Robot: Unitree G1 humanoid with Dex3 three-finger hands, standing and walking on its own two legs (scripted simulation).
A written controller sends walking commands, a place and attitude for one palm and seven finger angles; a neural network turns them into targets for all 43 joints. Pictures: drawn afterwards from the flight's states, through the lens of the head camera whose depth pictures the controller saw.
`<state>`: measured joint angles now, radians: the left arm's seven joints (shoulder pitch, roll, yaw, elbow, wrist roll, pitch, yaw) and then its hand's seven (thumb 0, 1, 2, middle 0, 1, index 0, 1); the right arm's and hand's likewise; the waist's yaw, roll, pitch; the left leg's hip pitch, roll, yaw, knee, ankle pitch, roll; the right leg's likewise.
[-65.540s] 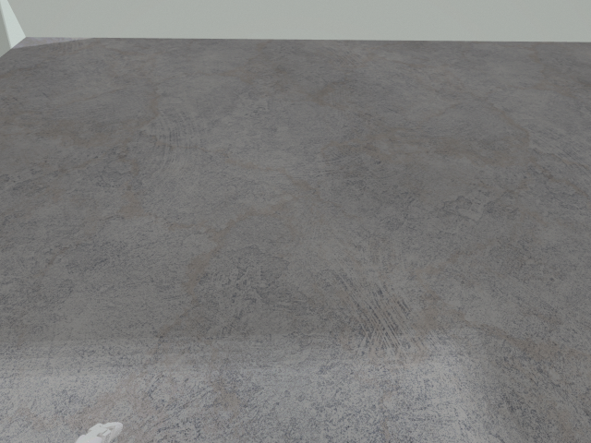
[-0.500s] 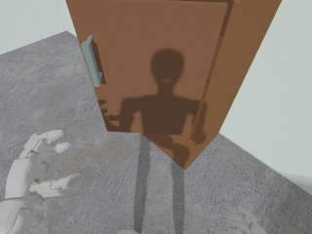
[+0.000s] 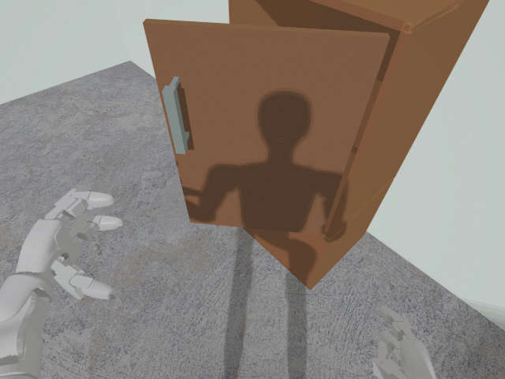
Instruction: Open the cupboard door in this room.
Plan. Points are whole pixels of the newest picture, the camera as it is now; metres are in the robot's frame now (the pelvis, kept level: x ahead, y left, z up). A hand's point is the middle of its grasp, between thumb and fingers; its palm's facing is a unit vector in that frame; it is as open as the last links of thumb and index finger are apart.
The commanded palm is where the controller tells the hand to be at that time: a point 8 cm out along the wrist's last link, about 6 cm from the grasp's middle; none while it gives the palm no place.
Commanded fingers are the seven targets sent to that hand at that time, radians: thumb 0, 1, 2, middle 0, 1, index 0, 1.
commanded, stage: raise the hand with hooked fingers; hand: left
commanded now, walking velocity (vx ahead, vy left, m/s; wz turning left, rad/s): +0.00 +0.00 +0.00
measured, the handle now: (178, 116) +0.57 +0.21 +0.10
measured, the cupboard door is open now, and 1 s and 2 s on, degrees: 41 41 41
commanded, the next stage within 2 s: move the hooked fingers beside the handle in 0.70 s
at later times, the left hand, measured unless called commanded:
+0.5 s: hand (92, 220) +0.29 +0.26 +0.12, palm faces +0.03 -1.00 -0.03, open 13.9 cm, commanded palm +0.27 +0.31 +0.12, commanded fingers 0.00 -0.50 0.30 -0.30 -1.20 -0.30 -1.20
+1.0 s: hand (101, 211) +0.31 +0.25 +0.12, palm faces +0.03 -1.00 -0.03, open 13.9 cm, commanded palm +0.29 +0.30 +0.12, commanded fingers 0.00 -0.50 0.30 -0.30 -1.20 -0.30 -1.20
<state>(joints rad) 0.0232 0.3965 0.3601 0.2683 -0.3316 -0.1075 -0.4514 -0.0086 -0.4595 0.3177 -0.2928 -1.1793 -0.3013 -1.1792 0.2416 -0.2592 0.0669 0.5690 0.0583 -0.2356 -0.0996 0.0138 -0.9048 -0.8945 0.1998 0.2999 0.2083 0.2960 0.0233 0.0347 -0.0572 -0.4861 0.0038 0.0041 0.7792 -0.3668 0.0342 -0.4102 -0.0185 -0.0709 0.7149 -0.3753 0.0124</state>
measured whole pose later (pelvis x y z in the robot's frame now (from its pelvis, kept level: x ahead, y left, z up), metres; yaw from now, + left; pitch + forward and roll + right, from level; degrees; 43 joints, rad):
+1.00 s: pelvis -0.01 -0.02 +0.01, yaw +0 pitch +3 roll -1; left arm -0.22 0.45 0.43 0.53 -0.31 -0.14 -0.49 -0.01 -0.50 0.30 -0.30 -1.20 -0.31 -1.20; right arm 0.26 -0.28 0.06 0.63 0.06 -0.22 -0.12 0.01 -0.91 -0.89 0.20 0.30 0.21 0.30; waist 0.01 0.03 -0.03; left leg -0.42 0.02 0.00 0.68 -0.31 0.00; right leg -0.36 0.00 -0.08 0.65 -0.34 -0.02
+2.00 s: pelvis +0.00 +0.00 -0.01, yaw -2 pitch +13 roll -3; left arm -0.83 0.65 0.46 1.16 -0.16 -0.28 -0.47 -0.01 -0.50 0.30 -0.30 -1.20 -0.30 -1.20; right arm 0.38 -0.29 0.05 0.65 0.03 -0.05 -0.07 0.01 -0.91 -0.89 0.20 0.30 0.21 0.30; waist -0.12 0.00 -0.06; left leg -0.68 0.02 0.02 0.81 -0.36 0.04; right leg -0.61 0.00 -0.05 0.74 -0.35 0.02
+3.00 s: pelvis +0.02 +0.00 -0.01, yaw -3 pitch +18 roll -4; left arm -0.94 0.75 0.48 1.24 -0.10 -0.25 -0.47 -0.01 -0.50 0.30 -0.30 -1.20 -0.30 -1.20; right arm 0.40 -0.29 0.05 0.59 0.02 0.09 -0.04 0.00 -0.91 -0.89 0.20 0.30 0.21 0.30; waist -0.16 0.01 -0.09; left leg -0.79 0.05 0.01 0.88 -0.41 0.04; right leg -0.70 0.02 -0.05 0.76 -0.38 0.02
